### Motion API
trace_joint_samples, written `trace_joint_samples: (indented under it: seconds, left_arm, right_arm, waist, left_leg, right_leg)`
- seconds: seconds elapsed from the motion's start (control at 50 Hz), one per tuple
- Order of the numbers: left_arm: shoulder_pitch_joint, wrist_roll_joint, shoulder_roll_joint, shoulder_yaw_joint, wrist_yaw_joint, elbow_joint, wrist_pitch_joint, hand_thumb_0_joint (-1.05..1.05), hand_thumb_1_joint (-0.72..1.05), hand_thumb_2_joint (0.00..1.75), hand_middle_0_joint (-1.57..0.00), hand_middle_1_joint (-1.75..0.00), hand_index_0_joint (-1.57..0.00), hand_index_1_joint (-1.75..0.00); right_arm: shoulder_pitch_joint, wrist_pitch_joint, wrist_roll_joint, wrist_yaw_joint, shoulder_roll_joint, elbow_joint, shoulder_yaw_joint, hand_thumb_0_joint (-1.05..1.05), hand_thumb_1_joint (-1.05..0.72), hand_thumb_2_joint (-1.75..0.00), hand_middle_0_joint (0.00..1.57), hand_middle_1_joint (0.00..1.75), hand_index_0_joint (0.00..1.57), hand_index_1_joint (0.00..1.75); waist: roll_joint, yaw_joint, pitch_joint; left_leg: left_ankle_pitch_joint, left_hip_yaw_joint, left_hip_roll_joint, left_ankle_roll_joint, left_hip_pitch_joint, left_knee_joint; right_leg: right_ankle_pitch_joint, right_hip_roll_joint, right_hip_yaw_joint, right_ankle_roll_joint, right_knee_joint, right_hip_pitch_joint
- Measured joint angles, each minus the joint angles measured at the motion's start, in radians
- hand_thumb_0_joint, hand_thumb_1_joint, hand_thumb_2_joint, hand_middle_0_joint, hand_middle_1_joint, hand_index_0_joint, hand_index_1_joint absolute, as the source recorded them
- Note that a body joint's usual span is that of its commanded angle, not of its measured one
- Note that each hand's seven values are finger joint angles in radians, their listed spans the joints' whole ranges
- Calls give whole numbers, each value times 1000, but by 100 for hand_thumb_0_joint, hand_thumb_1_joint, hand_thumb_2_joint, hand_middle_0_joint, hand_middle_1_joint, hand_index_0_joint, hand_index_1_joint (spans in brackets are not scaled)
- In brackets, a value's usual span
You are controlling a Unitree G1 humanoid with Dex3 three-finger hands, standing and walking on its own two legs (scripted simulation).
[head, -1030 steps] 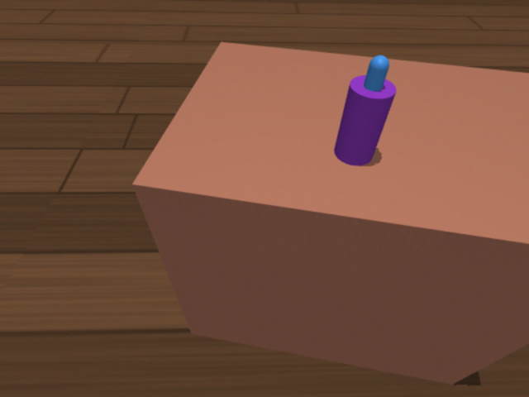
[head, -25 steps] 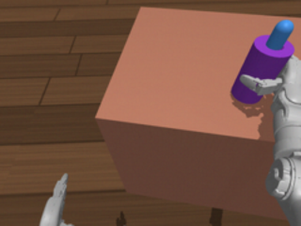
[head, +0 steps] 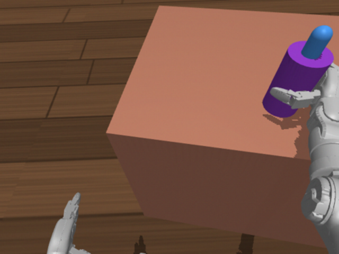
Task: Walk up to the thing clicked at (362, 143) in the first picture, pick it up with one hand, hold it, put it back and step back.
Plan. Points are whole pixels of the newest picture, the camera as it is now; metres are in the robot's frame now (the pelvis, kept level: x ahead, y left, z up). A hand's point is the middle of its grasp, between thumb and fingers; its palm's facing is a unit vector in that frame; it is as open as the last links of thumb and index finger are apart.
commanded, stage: open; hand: right
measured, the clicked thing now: (298, 73) +0.50 -0.21 +0.16
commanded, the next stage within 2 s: withdraw in 0.26 s
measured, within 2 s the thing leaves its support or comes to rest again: neither
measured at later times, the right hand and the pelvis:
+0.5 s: hand (303, 73) +0.51 -0.22 +0.16, palm faces +0.23 +0.97 +0.00, open 16.2 cm; pelvis +0.00 +0.00 +0.00, yaw +0 degrees
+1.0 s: hand out of the picture +0.51 -0.33 +0.25, palm faces +0.34 +0.93 -0.17, open 17.4 cm; pelvis +0.03 -0.01 +0.01, yaw +0 degrees
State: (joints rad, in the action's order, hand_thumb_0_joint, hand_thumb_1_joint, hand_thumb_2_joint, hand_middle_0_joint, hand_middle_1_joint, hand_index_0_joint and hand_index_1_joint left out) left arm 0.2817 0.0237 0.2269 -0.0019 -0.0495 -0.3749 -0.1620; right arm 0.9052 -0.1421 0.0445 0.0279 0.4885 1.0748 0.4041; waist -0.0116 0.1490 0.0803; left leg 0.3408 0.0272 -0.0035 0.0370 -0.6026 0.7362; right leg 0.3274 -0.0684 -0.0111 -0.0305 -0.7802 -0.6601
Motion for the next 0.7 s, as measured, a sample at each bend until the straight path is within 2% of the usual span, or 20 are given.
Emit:
trace_joint_samples:
  seconds: [0.12,0.26,0.44,0.5,0.62,0.7]
  left_arm:
    - [7,0,3,-1,1,-2,8,-1,-51,4,-6,-5,-6,-5]
    - [12,-2,7,2,11,9,28,-1,-53,5,-6,-5,-6,-5]
    - [20,-3,5,8,19,25,42,-1,-53,5,-6,-5,-6,-6]
    - [18,-3,10,12,19,34,51,-1,-52,4,-6,-5,-6,-5]
    - [24,-13,24,13,10,39,63,-1,-52,4,-6,-5,-6,-5]
    - [14,-22,29,-5,1,-11,73,-1,-52,4,-6,-5,-5,-5]
  right_arm:
    - [27,-23,9,2,14,8,15,-1,48,-57,75,70,77,69]
    - [57,-33,3,21,29,60,20,-1,49,-34,62,51,64,50]
    - [60,-49,7,32,24,68,20,-1,51,-20,37,30,37,29]
    - [57,-43,-1,31,34,51,33,-1,53,-16,27,23,28,23]
    - [63,-9,-6,30,76,18,63,-1,58,-8,14,12,14,12]
    - [95,21,-5,48,136,30,79,-1,59,-5,9,9,10,8]
  waist:
    - [-1,3,2]
    - [-9,0,14]
    - [-3,-7,13]
    - [-3,-3,7]
    - [-1,-1,-2]
    - [-4,-4,4]
  left_leg:
    - [0,0,-2,-1,-7,2]
    - [0,4,-1,0,-12,0]
    - [5,3,4,1,-18,9]
    - [4,5,3,1,-21,10]
    - [1,8,1,2,-1,-8]
    - [-2,5,0,1,23,-31]
  right_leg:
    - [1,-2,0,-1,-2,-6]
    - [0,-1,3,0,2,-9]
    - [0,4,3,2,0,-13]
    - [0,3,4,2,-1,-16]
    - [1,1,9,2,12,4]
    - [2,-1,6,1,27,24]
